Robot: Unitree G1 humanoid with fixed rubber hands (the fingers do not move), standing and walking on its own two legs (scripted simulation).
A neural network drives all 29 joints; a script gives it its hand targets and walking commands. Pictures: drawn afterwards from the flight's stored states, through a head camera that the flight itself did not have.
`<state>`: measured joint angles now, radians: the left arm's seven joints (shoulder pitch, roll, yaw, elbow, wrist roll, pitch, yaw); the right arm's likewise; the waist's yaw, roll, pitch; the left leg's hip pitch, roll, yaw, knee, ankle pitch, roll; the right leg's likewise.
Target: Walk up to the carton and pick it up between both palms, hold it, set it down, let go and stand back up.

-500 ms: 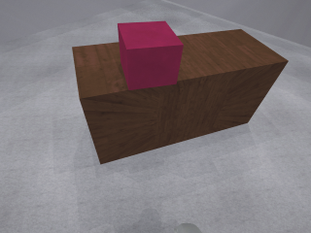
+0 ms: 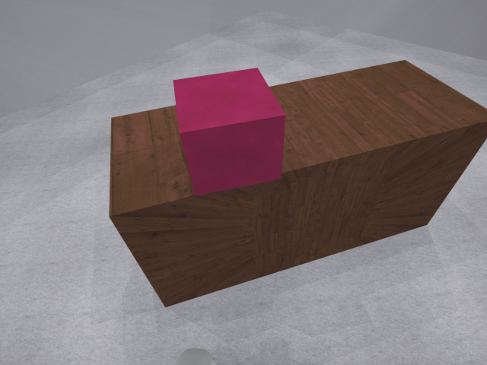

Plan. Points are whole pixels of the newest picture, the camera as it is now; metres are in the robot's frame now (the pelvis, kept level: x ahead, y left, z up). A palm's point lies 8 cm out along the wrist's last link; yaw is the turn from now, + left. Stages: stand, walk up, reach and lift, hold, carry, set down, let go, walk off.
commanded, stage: walk up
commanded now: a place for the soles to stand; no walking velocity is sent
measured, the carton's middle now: (227, 129) +0.74 +0.10 -0.03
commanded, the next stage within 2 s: none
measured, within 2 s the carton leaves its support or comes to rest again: neither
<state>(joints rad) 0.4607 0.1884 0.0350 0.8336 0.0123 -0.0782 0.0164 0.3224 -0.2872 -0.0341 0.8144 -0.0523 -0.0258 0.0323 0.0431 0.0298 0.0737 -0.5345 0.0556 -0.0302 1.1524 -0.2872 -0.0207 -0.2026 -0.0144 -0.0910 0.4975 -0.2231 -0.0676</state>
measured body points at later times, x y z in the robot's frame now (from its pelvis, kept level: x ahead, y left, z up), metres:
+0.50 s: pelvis +0.20 +0.12 -0.02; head +0.21 +0.13 +0.43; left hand +0.17 +0.36 -0.17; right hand +0.29 -0.13 -0.14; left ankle +0.25 +0.19 -0.74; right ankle +0.11 -0.03 -0.65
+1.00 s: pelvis +0.28 +0.14 -0.02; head +0.31 +0.13 +0.43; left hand +0.39 +0.37 -0.15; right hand +0.32 -0.10 -0.17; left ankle +0.25 +0.26 -0.70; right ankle +0.36 +0.03 -0.74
